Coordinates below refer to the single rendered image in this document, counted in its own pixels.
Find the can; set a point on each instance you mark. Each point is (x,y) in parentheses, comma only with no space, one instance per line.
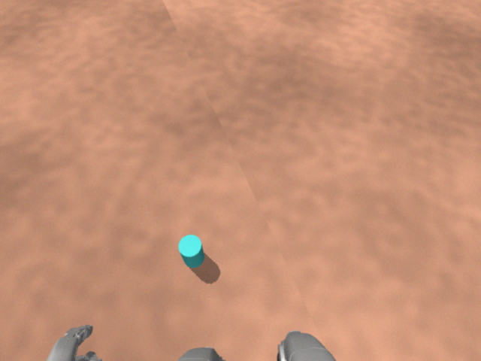
(191,251)

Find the left robot hand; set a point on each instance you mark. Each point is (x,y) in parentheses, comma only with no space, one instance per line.
(65,349)

